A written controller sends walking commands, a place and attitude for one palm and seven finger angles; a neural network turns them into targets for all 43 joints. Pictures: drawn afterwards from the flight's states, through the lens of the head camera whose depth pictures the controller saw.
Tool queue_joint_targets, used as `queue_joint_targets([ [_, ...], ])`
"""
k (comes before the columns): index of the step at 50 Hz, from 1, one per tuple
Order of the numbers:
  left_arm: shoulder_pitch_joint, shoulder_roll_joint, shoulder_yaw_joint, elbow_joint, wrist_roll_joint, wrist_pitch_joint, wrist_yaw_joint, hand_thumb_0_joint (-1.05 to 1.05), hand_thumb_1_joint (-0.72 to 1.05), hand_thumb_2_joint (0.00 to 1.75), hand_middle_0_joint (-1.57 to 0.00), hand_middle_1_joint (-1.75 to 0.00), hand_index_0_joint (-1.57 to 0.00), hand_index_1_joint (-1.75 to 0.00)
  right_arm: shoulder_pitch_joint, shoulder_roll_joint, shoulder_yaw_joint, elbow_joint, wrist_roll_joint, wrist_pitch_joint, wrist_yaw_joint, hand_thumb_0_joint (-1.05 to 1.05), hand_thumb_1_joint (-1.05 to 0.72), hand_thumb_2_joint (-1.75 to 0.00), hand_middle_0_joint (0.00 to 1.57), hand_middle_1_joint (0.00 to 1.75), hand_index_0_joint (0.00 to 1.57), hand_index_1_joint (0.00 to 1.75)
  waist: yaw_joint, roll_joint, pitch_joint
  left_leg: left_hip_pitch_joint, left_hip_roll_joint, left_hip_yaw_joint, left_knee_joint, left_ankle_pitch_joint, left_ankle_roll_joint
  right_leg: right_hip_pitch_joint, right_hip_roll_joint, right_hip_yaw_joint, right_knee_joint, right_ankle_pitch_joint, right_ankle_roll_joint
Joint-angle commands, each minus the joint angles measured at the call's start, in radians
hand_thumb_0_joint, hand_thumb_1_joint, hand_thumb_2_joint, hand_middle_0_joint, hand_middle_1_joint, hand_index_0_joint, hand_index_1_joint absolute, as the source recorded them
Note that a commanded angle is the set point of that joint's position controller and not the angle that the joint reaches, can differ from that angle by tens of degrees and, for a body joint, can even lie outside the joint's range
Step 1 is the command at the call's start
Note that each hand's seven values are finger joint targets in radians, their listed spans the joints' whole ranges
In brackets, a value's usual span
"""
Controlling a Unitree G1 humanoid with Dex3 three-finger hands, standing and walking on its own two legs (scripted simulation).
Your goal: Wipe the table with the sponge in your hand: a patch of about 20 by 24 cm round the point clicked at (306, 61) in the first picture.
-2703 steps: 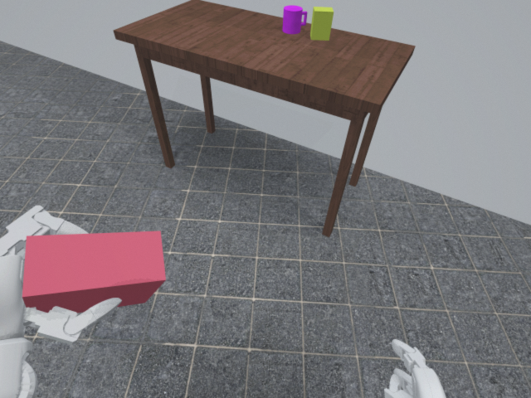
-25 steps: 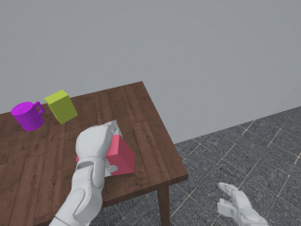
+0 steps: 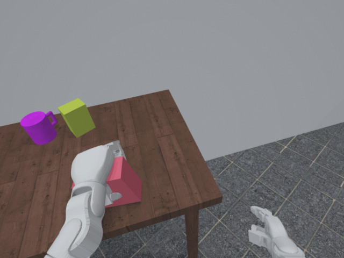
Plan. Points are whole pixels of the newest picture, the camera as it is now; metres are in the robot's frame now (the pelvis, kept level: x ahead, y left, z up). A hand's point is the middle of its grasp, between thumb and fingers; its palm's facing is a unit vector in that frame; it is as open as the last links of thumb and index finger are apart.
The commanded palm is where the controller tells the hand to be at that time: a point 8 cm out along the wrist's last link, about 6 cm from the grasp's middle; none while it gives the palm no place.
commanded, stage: wipe forward along the middle lane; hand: left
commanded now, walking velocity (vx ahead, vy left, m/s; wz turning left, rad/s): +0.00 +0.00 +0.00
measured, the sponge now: (114, 187) +0.27 +0.19 +0.03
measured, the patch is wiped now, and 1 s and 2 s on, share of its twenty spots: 1.00 1.00 1.00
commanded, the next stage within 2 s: slide back across to the first lane in 1.50 s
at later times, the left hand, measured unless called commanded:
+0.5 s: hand (109, 162) +0.31 +0.20 +0.08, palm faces +0.02 -0.11 -0.99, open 9.8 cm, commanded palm +0.29 +0.22 +0.11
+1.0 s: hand (107, 146) +0.36 +0.23 +0.08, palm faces -0.04 -0.07 -1.00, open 9.9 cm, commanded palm +0.34 +0.25 +0.11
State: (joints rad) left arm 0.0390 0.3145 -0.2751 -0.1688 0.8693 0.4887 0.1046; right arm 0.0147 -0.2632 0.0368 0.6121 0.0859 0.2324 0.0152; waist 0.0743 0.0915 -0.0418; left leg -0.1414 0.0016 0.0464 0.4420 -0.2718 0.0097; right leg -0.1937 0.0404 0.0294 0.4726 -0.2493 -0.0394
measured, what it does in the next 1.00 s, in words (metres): stands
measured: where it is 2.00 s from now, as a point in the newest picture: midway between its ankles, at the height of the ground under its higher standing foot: outside the picture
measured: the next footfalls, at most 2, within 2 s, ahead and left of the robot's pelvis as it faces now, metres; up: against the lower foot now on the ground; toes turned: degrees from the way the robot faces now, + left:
none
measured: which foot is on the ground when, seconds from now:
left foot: down 0.00-1.00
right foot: down 0.00-1.00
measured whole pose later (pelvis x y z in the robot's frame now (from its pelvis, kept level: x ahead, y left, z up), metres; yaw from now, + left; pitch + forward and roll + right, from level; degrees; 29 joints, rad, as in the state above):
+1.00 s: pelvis -0.01 -0.02 +0.00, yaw +2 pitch +4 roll +1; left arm -0.50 0.38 -0.15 0.61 0.95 0.27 0.08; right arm 0.15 -0.30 0.01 0.71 0.09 0.17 -0.06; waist 0.02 0.08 -0.08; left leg -0.30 0.02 0.01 0.47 -0.24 0.00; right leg -0.33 0.06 -0.01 0.48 -0.22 -0.07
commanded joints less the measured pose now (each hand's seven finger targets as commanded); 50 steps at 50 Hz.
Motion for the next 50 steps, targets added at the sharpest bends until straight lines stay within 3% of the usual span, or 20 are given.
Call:
queue_joint_targets([
  [1,-0.193,0.155,0.112,-0.017,0.056,0.014,0.019,0.0,0.1,1.3,-1.2,-1.6,-1.2,-1.6,-0.216,-0.094,-0.034,-0.163,-0.001,-0.057,-0.014,0.0,-0.9,-0.9,0.2,0.3,0.2,0.3,0.017,-0.128,-0.113,-0.046,-0.024,-0.059,-0.044,0.193,0.037,0.075,-0.007,0.083,-0.077,0.171,-0.039],
  [2,-0.192,0.2,0.155,-0.011,0.064,0.013,0.023,0.0,0.1,1.3,-1.2,-1.6,-1.2,-1.6,-0.218,-0.101,-0.034,-0.159,-0.003,-0.058,-0.015,0.0,-0.9,-0.9,0.2,0.3,0.2,0.3,0.025,-0.126,-0.121,-0.041,-0.025,-0.066,-0.046,0.191,0.034,0.077,-0.001,0.096,-0.078,0.155,-0.045],
  [3,-0.224,0.141,0.101,-0.011,0.064,0.013,0.02,0.0,0.1,1.3,-1.2,-1.6,-1.2,-1.6,-0.222,-0.092,-0.031,-0.166,-0.003,-0.059,-0.016,0.0,-0.9,-0.9,0.2,0.3,0.2,0.3,0.015,-0.132,-0.137,-0.046,-0.025,-0.056,-0.047,0.192,0.037,0.088,-0.007,0.073,-0.07,0.168,-0.039],
  [7,-0.245,0.177,0.137,0.073,0.078,0.013,0.025,0.0,0.1,1.3,-1.2,-1.6,-1.2,-1.6,-0.214,-0.101,-0.032,-0.148,-0.003,-0.065,-0.021,0.0,-0.9,-0.9,0.2,0.3,0.2,0.3,0.022,-0.154,-0.128,-0.052,-0.027,-0.063,-0.048,0.185,0.033,0.076,-0.001,0.084,-0.077,0.161,-0.042],
  [9,-0.294,0.133,0.089,0.109,0.08,0.019,0.021,0.0,0.1,1.3,-1.2,-1.6,-1.2,-1.6,-0.219,-0.095,-0.028,-0.149,0.002,-0.067,-0.025,0.0,-0.9,-0.9,0.2,0.3,0.2,0.3,0.01,-0.167,-0.114,-0.061,-0.027,-0.056,-0.047,0.166,0.034,0.06,-0.008,0.067,-0.083,0.138,-0.035],
  [12,-0.337,0.204,0.144,0.188,0.097,0.027,0.026,0.0,0.1,1.3,-1.2,-1.6,-1.2,-1.6,-0.218,-0.108,-0.028,-0.132,0.0,-0.07,-0.032,0.0,-0.9,-0.9,0.2,0.3,0.2,0.3,0.017,-0.163,-0.107,-0.067,-0.032,-0.061,-0.048,0.142,0.031,0.048,-0.005,0.087,-0.096,0.1,-0.039],
  [14,-0.388,0.147,0.087,0.22,0.1,0.032,0.02,0.0,0.1,1.3,-1.2,-1.6,-1.2,-1.6,-0.217,-0.099,-0.025,-0.133,0.006,-0.073,-0.035,0.0,-0.9,-0.9,0.2,0.3,0.2,0.3,0.005,-0.168,-0.119,-0.073,-0.034,-0.052,-0.048,0.132,0.033,0.051,-0.012,0.068,-0.095,0.095,-0.032],
  [17,-0.391,0.222,0.149,0.304,0.114,0.037,0.023,0.0,0.1,1.3,-1.2,-1.6,-1.2,-1.6,-0.214,-0.112,-0.024,-0.121,0.002,-0.08,-0.038,0.0,-0.9,-0.9,0.2,0.3,0.2,0.3,0.022,-0.172,-0.135,-0.087,-0.041,-0.056,-0.05,0.129,0.031,0.072,-0.011,0.088,-0.097,0.098,-0.034],
  [20,-0.464,0.18,0.1,0.366,0.122,0.036,0.014,0.0,0.1,1.3,-1.2,-1.6,-1.2,-1.6,-0.205,-0.11,-0.023,-0.112,0.009,-0.088,-0.041,0.0,-0.9,-0.9,0.2,0.3,0.2,0.3,0.0,-0.183,-0.111,-0.096,-0.042,-0.044,-0.043,0.111,0.032,0.043,-0.017,0.081,-0.107,0.08,-0.026],
  [22,-0.478,0.226,0.14,0.415,0.126,0.024,0.009,0.0,0.1,1.3,-1.2,-1.6,-1.2,-1.6,-0.195,-0.118,-0.026,-0.106,0.005,-0.093,-0.048,0.0,-0.9,-0.9,0.2,0.3,0.2,0.3,0.005,-0.182,-0.103,-0.105,-0.044,-0.049,-0.044,0.086,0.032,0.032,-0.016,0.094,-0.121,0.039,-0.028],
  [25,-0.548,0.181,0.091,0.484,0.129,-0.005,-0.004,0.0,0.1,1.3,-1.2,-1.6,-1.2,-1.6,-0.169,-0.117,-0.027,-0.1,0.007,-0.1,-0.056,0.0,-0.9,-0.9,0.2,0.3,0.2,0.3,-0.016,-0.195,-0.087,-0.122,-0.045,-0.037,-0.04,0.052,0.035,0.0,-0.022,0.078,-0.129,-0.002,-0.019],
  [27,-0.574,0.232,0.137,0.533,0.137,-0.027,-0.006,0.0,0.1,1.3,-1.2,-1.6,-1.2,-1.6,-0.151,-0.126,-0.031,-0.091,0.002,-0.103,-0.061,0.0,-0.9,-0.9,0.2,0.3,0.2,0.3,-0.012,-0.198,-0.093,-0.133,-0.045,-0.045,-0.042,0.039,0.032,-0.007,-0.019,0.087,-0.131,-0.024,-0.023],
  [31,-0.656,0.21,0.108,0.592,0.133,-0.073,-0.009,0.0,0.1,1.3,-1.2,-1.6,-1.2,-1.6,-0.12,-0.123,-0.034,-0.088,0.003,-0.108,-0.074,0.0,-0.9,-0.9,0.2,0.3,0.2,0.3,-0.026,-0.202,-0.1,-0.157,-0.045,-0.035,-0.036,0.013,0.037,-0.015,-0.03,0.076,-0.135,-0.046,-0.013],
  [32,-0.66,0.277,0.168,0.613,0.136,-0.081,-0.005,0.0,0.1,1.3,-1.2,-1.6,-1.2,-1.6,-0.115,-0.132,-0.039,-0.083,0.0,-0.108,-0.076,0.0,-0.9,-0.9,0.2,0.3,0.2,0.3,-0.018,-0.211,-0.1,-0.163,-0.044,-0.044,-0.037,0.006,0.035,-0.017,-0.028,0.096,-0.143,-0.069,-0.017],
  [34,-0.713,0.23,0.12,0.636,0.138,-0.101,-0.006,0.0,0.1,1.3,-1.2,-1.6,-1.2,-1.6,-0.099,-0.127,-0.039,-0.081,0.003,-0.11,-0.079,0.0,-0.9,-0.9,0.2,0.3,0.2,0.3,-0.032,-0.183,-0.104,-0.168,-0.043,-0.034,-0.033,-0.003,0.037,-0.03,-0.033,0.076,-0.139,-0.072,-0.013],
  [37,-0.746,0.304,0.18,0.693,0.144,-0.125,-0.001,0.0,0.1,1.3,-1.2,-1.6,-1.2,-1.6,-0.072,-0.137,-0.045,-0.068,0.0,-0.11,-0.083,0.0,-0.9,-0.9,0.2,0.3,0.2,0.3,-0.026,-0.182,-0.129,-0.183,-0.042,-0.041,-0.032,0.006,0.036,-0.018,-0.031,0.088,-0.135,-0.059,-0.017],
  [38,-0.752,0.267,0.148,0.694,0.142,-0.136,0.0,0.0,0.1,1.3,-1.2,-1.6,-1.2,-1.6,-0.062,-0.132,-0.045,-0.074,0.0,-0.112,-0.084,0.0,-0.9,-0.9,0.2,0.3,0.2,0.3,-0.032,-0.175,-0.142,-0.19,-0.042,-0.036,-0.028,0.013,0.039,-0.008,-0.035,0.074,-0.126,-0.037,-0.013],
  [44,-0.747,0.285,0.171,0.742,0.138,-0.179,0.011,0.0,0.1,1.3,-1.2,-1.6,-1.2,-1.6,-0.026,-0.138,-0.055,-0.069,0.001,-0.111,-0.078,0.0,-0.9,-0.9,0.2,0.3,0.2,0.3,-0.037,-0.198,-0.164,-0.217,-0.038,-0.032,-0.015,0.039,0.043,0.011,-0.038,0.08,-0.114,0.046,-0.009],
  [47,-0.734,0.354,0.232,0.768,0.139,-0.186,0.02,0.0,0.1,1.3,-1.2,-1.6,-1.2,-1.6,-0.017,-0.148,-0.059,-0.059,-0.001,-0.108,-0.079,0.0,-0.9,-0.9,0.2,0.3,0.2,0.3,-0.025,-0.193,-0.179,-0.231,-0.042,-0.043,-0.013,0.055,0.042,0.028,-0.035,0.091,-0.103,0.086,-0.014],
  [50,-0.773,0.304,0.184,0.785,0.138,-0.194,0.022,0.0,0.1,1.3,-1.2,-1.6,-1.2,-1.6,-0.003,-0.144,-0.062,-0.055,0.003,-0.111,-0.076,0.0,-0.9,-0.9,0.2,0.3,0.2,0.3,-0.044,-0.201,-0.165,-0.227,-0.036,-0.03,-0.007,0.044,0.047,0.001,-0.038,0.075,-0.11,0.076,-0.006],
])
